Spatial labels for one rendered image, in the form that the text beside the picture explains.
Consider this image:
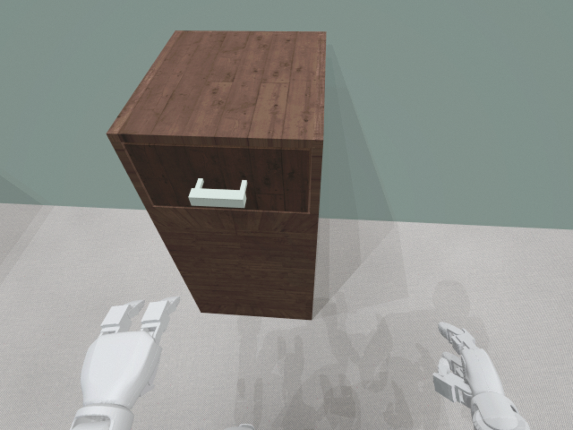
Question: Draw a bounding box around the cabinet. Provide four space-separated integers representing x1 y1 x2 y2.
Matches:
107 30 326 320

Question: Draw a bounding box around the robot left hand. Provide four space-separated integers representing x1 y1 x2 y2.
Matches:
81 297 180 410

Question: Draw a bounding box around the handle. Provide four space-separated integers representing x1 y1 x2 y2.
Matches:
188 178 247 208

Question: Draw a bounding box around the robot right hand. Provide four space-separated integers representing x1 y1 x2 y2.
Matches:
432 322 505 408

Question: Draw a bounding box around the robot right forearm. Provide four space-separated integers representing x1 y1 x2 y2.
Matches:
471 392 530 430

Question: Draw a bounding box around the drawer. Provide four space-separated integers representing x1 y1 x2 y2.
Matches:
124 142 312 212

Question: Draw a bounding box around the robot left forearm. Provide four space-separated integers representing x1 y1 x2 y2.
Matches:
70 403 134 430

